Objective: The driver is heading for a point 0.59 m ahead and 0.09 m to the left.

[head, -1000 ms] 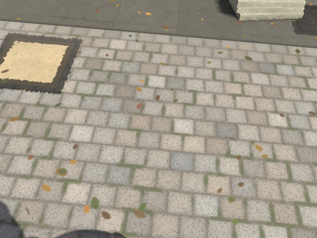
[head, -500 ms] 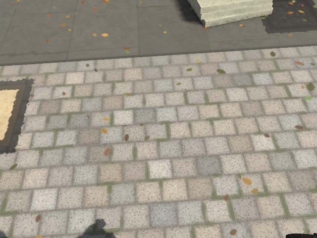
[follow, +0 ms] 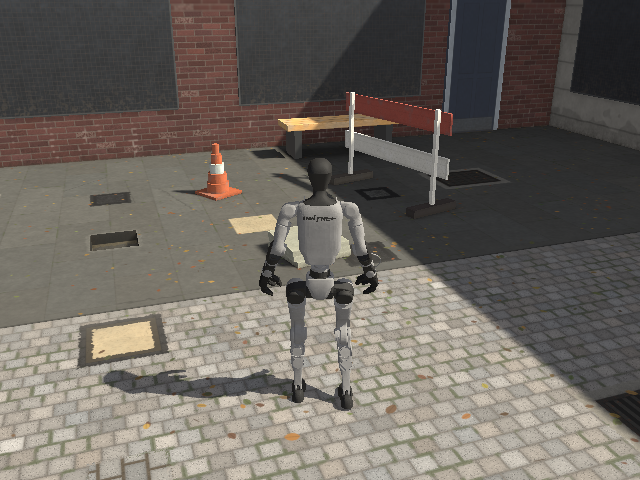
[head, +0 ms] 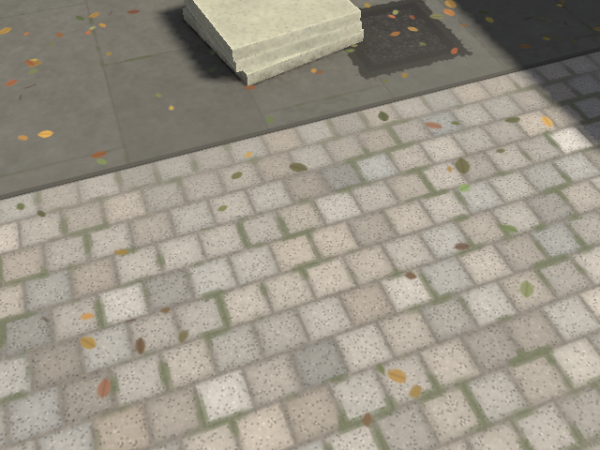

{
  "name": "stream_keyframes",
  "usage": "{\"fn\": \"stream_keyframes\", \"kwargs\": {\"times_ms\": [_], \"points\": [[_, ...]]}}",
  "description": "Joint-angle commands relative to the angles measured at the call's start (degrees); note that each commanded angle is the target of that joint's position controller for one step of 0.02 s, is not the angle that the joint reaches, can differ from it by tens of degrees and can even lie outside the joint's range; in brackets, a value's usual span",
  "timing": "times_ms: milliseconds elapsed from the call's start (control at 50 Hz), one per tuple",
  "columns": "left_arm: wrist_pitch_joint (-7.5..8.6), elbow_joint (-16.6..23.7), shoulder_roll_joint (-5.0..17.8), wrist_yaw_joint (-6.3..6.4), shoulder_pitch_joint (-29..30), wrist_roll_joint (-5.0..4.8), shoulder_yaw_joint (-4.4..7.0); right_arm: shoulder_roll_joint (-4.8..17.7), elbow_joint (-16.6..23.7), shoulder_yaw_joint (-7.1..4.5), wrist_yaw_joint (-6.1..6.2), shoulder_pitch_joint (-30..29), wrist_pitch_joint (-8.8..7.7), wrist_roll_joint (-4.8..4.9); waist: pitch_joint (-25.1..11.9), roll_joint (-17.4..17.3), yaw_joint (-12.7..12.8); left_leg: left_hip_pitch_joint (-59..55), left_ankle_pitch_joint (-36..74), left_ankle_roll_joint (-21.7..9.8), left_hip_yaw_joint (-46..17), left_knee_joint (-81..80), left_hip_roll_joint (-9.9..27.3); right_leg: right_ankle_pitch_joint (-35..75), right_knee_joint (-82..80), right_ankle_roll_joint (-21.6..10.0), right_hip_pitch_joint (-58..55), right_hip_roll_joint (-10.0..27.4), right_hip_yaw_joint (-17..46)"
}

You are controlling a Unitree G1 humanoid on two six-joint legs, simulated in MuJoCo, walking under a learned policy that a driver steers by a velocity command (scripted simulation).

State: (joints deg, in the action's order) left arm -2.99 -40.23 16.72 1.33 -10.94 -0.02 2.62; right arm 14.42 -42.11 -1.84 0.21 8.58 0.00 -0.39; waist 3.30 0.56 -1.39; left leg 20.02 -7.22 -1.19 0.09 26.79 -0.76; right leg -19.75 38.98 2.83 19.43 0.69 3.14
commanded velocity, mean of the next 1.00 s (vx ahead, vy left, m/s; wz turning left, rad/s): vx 0.05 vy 0.00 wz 0.26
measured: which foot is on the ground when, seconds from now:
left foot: down 0.00-0.92, up 0.94-1.00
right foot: up 0.00-0.02, down 0.04-0.54, up 0.56-0.92, down 0.94-1.00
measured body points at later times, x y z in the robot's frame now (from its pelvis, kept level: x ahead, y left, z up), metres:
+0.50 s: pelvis +0.04 -0.01 -0.01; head +0.06 +0.00 +0.44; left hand +0.14 +0.27 -0.12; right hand +0.17 -0.29 -0.12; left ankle +0.07 +0.10 -0.73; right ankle +0.01 -0.13 -0.73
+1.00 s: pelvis +0.07 -0.03 +0.00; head +0.08 -0.04 +0.45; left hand +0.07 +0.28 -0.09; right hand +0.31 -0.24 -0.10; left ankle +0.05 +0.10 -0.70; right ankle +0.09 -0.14 -0.73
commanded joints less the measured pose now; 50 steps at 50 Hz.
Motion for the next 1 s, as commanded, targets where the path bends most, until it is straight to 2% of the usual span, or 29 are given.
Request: {"fn": "stream_keyframes", "kwargs": {"times_ms": [20,40,60,80,100,140,180,260,300,380,440,480,520,540,560,580,600,620,640,660,700,780,840,880,920,940,960,980,1000], "points": [[0.51,1.5,4.8,-0.52,-5.4,0.81,1.35,7.8,2.4,-1.62,0.05,-1.3,-0.57,0.78,-8.2,-7.8,3.1,-0.1,-5.9,-7.2,-10.9,-7.4,10.5,9.5,-13.6,-3.5,-12.8,-0.7,-1.7],[0.58,2.5,7.2,-0.29,-4.9,1.65,1.55,6.2,1.9,-1.02,-0.22,0.1,-0.93,0.14,-7.8,-3.1,2.3,3.3,-10.7,-3.2,-8.5,-3.8,8.2,11.7,-16.3,-6.1,-15.4,5.0,5.0],[0.51,2.5,10.2,-0.11,-2.0,1.72,2.03,3.6,2.3,-0.49,-0.52,2.3,-1.42,-0.82,-6.7,8.2,-1.6,1.7,-13.3,1.0,-1.1,-0.2,1.8,6.7,-18.1,-10.1,-8.7,10.2,10.7],[1.06,2.9,5.6,-0.53,0.3,2.00,0.90,4.4,1.9,-0.57,-0.33,-0.5,-1.47,-1.35,-5.3,8.8,-0.1,-4.8,-9.5,2.7,-0.9,0.5,1.7,-3.6,-21.2,-11.0,-0.8,10.1,11.5],[1.71,2.8,3.5,-0.76,1.6,2.44,0.15,5.0,1.7,-0.79,-0.29,-1.8,-1.43,-1.28,-3.3,7.9,-0.2,-7.1,-5.7,3.0,-1.5,-0.3,1.9,-8.3,-21.7,-8.9,1.3,7.7,9.8],[2.85,1.9,4.0,-0.93,0.9,2.13,0.18,5.6,0.2,-1.05,0.15,-0.5,-1.10,-1.29,-2.1,7.8,0.0,-8.8,-2.8,2.9,-1.9,-0.7,2.5,-7.0,-20.8,-6.2,1.9,5.4,7.5],[3.45,1.0,4.0,-0.73,-1.1,1.56,-0.01,6.4,-1.0,-1.30,0.22,0.4,-1.19,-0.79,-1.3,4.8,0.2,-8.3,-2.5,2.1,-2.7,-1.5,3.0,-2.8,-19.3,-5.2,0.7,4.3,6.2],[3.67,0.1,3.8,-0.23,-2.5,1.18,-0.03,5.6,-3.4,-1.14,0.31,1.2,-1.52,-0.44,-2.5,1.5,0.8,-7.7,0.8,2.1,-3.1,-1.8,3.3,5.0,-16.8,-5.4,-3.4,3.3,4.4],[3.49,0.1,5.1,0.20,-2.9,1.04,0.60,6.8,-3.6,-1.45,0.39,-0.1,-1.35,0.23,-2.5,0.8,1.7,-4.8,2.4,1.8,-3.2,-0.1,2.7,8.1,-15.8,-5.6,-6.2,3.0,3.4],[2.24,0.2,7.8,1.57,-4.4,0.48,2.35,7.7,-2.3,-2.16,0.41,-1.3,-0.74,1.05,-3.3,3.8,2.5,2.2,1.3,1.7,-2.4,7.2,1.1,18.4,-15.6,-9.5,-10.1,8.6,5.8],[1.79,1.1,7.5,2.34,-2.6,0.25,2.96,6.9,-1.5,-2.41,-0.24,0.1,0.08,0.89,-4.3,7.7,1.8,5.1,-9.9,1.3,-1.3,14.6,1.6,25.5,-15.0,-13.3,-10.5,15.0,8.5],[1.96,2.0,7.5,2.65,0.0,-0.08,3.16,6.5,-0.9,-2.58,-0.90,0.4,0.44,1.06,-3.7,7.4,1.0,5.3,-14.2,0.1,-0.3,15.7,2.2,28.7,-13.5,-14.0,-9.4,16.8,8.1],[2.03,1.8,8.0,2.79,0.0,-0.61,3.62,7.4,-0.8,-3.02,-1.31,1.6,0.41,1.06,-4.1,4.5,0.3,-0.4,-3.9,-1.8,-0.7,7.5,1.8,25.5,-8.9,-10.2,-6.8,13.6,3.3],[2.28,2.0,7.3,2.73,-2.4,0.08,3.68,11.9,-0.3,-4.29,-1.03,1.9,0.32,0.76,-5.0,-4.3,1.7,-4.4,12.8,-4.6,-9.5,2.2,5.8,17.8,-0.5,-6.0,-3.5,7.6,-2.8],[2.35,4.1,5.2,2.86,0.4,0.94,3.04,16.2,-0.5,-5.47,-0.84,4.8,0.23,0.30,-6.3,-16.0,0.4,-11.7,22.8,-13.5,-26.5,-3.6,14.3,1.5,12.9,-0.1,7.6,-2.8,-8.7],[2.49,4.9,4.0,2.77,3.7,0.99,2.50,14.1,-0.9,-4.62,-0.77,9.4,-0.45,-0.49,-10.7,-16.0,-3.3,-19.0,26.3,-18.9,-34.5,-6.9,19.5,-20.7,25.2,0.4,14.3,-4.7,-0.8],[2.54,4.6,4.6,2.34,1.9,0.11,2.68,13.4,-0.3,-4.18,-0.65,7.9,-1.31,-0.48,-11.9,-10.1,-1.9,-19.5,24.9,-18.2,-31.6,-5.9,19.3,-20.0,31.2,0.1,15.5,-3.0,2.9],[2.42,3.6,4.8,2.25,1.4,-0.37,2.83,13.1,0.9,-4.26,-0.38,4.4,-1.70,0.26,-10.8,-5.2,-0.5,-18.1,22.9,-15.8,-27.4,-4.9,17.0,-16.2,32.1,0.0,16.3,-1.9,3.1],[2.42,3.3,5.7,2.43,1.2,-0.07,3.15,12.9,1.6,-4.21,0.02,1.7,-1.42,1.15,-9.1,-2.9,0.4,-16.1,20.3,-13.8,-24.7,-5.3,15.6,-12.2,28.9,0.3,16.7,-0.8,3.2],[2.50,3.1,6.2,2.69,1.5,0.24,3.41,12.0,1.8,-3.93,0.61,0.5,-0.95,1.43,-9.1,-3.7,0.9,-14.3,17.2,-12.2,-22.9,-5.9,13.7,-9.0,25.7,0.6,14.5,-0.1,3.1],[2.77,3.0,4.5,2.45,0.9,-0.09,2.98,11.9,2.2,-4.03,1.18,0.3,0.27,1.18,-8.7,-6.2,1.2,-12.2,14.1,-11.5,-21.1,-6.9,10.8,-5.9,19.9,1.6,11.4,-1.6,1.4],[3.33,3.1,3.6,1.82,1.7,-0.43,2.46,12.6,3.1,-4.73,2.03,0.0,1.27,1.24,-8.9,-8.3,0.4,-10.4,6.4,-11.2,-22.7,-7.7,9.8,-3.2,7.5,2.2,6.2,-2.8,1.7],[4.07,3.4,4.9,0.75,1.3,-0.84,2.82,12.8,3.9,-4.92,1.92,-1.0,1.72,1.61,-8.5,-11.3,0.5,-4.8,-17.4,-10.9,-26.3,-11.1,8.3,-1.9,-0.4,1.0,0.0,-3.8,0.3],[4.97,2.6,4.8,0.09,-1.4,-1.17,3.01,12.1,4.2,-4.63,1.84,-2.0,1.87,1.84,-7.3,-11.9,2.4,-0.8,-25.4,-9.6,-27.2,-10.9,7.1,1.1,-7.9,-0.9,-5.9,-3.9,-1.2],[5.92,0.6,5.0,-0.12,-6.4,-0.69,3.35,9.0,4.0,-3.58,1.93,-1.0,1.70,1.67,-6.9,-7.8,4.7,7.1,-30.0,-5.4,-23.4,-4.7,3.0,3.5,-16.4,-3.8,-17.0,-0.1,-0.3],[6.20,0.0,7.1,0.11,-11.1,0.44,3.56,4.1,4.0,-2.14,1.72,0.2,1.30,1.11,-9.1,2.7,5.2,13.1,-29.6,-1.5,-14.8,13.3,-2.7,-8.9,-22.2,-7.2,-22.5,11.9,13.6],[6.56,-0.1,13.6,-0.79,-10.7,2.59,4.94,5.5,6.9,-2.80,1.54,-1.9,-0.05,1.70,-2.8,12.2,3.9,25.0,-25.8,-1.0,-10.5,23.7,-6.9,-23.5,-29.7,-14.8,-16.8,20.7,34.1],[7.54,0.7,11.7,-0.84,-6.9,2.67,4.60,8.6,6.8,-3.48,1.58,-2.9,-1.18,1.86,2.3,11.1,2.5,27.4,-21.2,-1.1,-13.0,29.9,-2.6,-28.7,-32.5,-17.4,-12.4,22.0,36.9],[8.03,0.7,8.1,-0.42,-4.4,1.19,3.65,10.6,5.2,-4.10,1.36,-1.1,-1.52,1.79,3.7,9.1,1.2,27.9,-16.1,-0.8,-12.8,31.5,-1.6,-24.5,-32.3,-15.6,-13.0,19.1,30.9]]}}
